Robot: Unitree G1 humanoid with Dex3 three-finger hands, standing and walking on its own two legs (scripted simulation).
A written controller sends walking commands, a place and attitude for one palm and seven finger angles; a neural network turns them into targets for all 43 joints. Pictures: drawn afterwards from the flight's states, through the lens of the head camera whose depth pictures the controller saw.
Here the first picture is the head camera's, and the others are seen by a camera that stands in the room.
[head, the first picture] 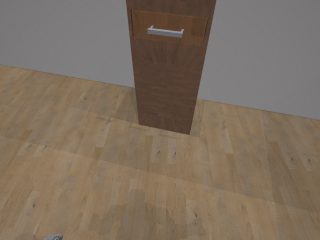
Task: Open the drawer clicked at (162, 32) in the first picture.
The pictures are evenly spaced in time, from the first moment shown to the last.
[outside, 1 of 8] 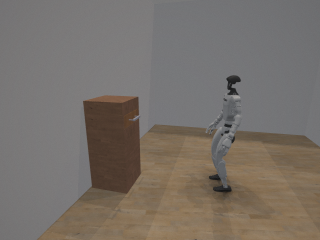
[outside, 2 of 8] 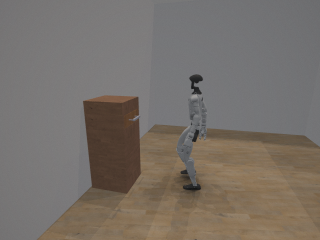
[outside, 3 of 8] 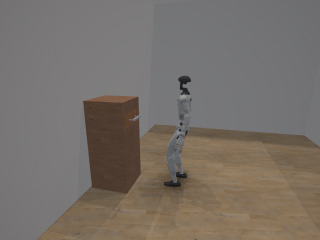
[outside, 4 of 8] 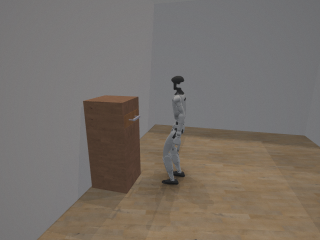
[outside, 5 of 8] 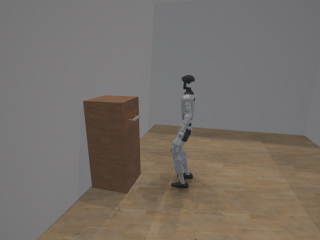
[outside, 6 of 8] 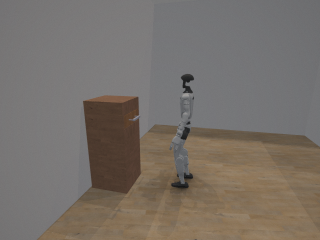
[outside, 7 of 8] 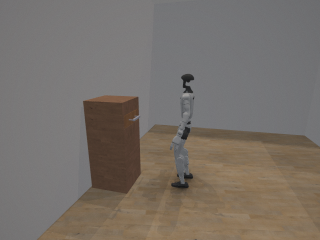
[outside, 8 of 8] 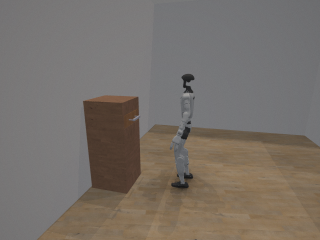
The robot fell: no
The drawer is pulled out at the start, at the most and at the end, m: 0.00 0.00 0.00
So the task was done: no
